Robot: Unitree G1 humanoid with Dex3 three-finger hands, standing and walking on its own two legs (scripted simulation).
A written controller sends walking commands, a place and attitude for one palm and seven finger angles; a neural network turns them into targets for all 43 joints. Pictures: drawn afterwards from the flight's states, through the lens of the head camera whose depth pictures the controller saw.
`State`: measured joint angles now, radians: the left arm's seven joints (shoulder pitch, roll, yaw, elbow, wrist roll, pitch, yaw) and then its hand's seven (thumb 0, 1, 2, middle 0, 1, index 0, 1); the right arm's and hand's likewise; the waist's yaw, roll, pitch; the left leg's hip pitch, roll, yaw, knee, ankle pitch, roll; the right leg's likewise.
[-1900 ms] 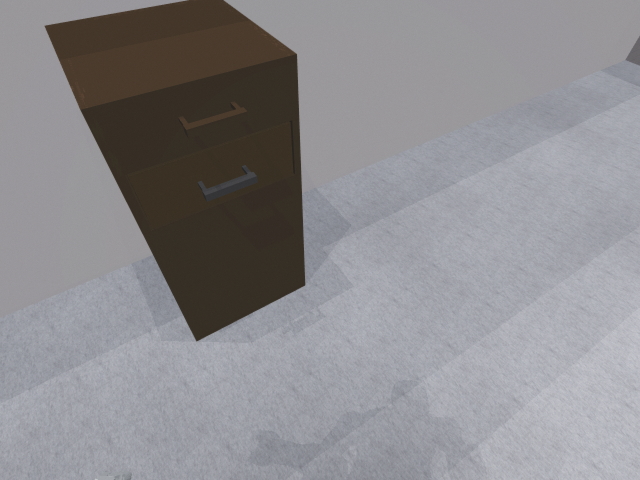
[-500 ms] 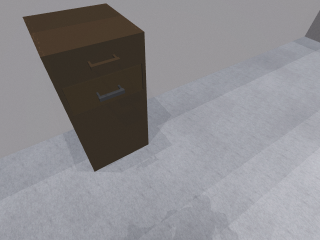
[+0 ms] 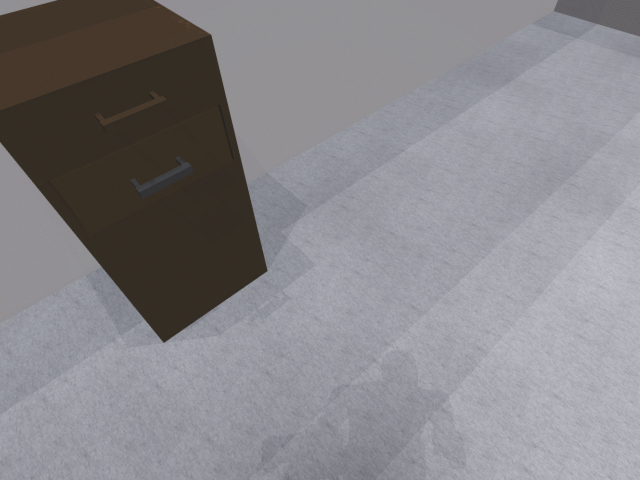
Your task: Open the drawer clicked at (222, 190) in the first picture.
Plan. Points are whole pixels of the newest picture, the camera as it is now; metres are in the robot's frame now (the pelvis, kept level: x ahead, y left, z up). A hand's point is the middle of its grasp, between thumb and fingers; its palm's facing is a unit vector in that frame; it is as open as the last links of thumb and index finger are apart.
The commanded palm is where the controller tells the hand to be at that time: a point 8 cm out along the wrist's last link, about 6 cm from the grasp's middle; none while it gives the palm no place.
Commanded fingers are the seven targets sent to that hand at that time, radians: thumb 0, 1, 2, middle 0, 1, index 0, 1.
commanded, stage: walk to a spot facing it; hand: left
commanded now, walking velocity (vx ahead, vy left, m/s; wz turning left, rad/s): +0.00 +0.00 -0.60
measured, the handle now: (161, 175) +0.72 +0.44 -0.12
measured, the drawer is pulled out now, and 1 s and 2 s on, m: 0.00 0.00 0.00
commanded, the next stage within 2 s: none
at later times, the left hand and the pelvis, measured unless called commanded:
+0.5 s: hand out of the picture +0.07 +0.22 -0.16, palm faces -0.15 -0.96 -0.23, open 7.4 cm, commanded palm none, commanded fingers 0.00 0.90 0.90 -0.20 -0.30 -0.20 -0.30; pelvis -0.02 +0.02 +0.01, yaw -14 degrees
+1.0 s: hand (245, 445) +0.18 +0.14 -0.14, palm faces -0.58 -0.80 -0.16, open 7.4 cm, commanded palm none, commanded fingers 0.00 0.90 0.90 -0.20 -0.30 -0.20 -0.30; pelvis -0.01 +0.03 +0.02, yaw -35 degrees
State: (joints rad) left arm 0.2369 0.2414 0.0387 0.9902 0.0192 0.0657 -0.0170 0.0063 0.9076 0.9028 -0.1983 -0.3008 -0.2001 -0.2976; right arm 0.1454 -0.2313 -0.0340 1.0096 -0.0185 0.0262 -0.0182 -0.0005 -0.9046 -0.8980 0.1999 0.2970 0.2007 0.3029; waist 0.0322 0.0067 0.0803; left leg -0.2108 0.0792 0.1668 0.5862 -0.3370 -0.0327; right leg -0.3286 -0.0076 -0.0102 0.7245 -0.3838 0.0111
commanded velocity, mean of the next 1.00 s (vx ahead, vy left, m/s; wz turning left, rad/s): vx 0.13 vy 0.00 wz -0.59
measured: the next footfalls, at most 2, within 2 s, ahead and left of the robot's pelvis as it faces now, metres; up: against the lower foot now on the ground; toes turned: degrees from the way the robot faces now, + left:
left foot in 0.54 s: +0.04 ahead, +0.13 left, +0.00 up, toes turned -17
right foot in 1.12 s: +0.00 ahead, -0.17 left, +0.00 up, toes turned -46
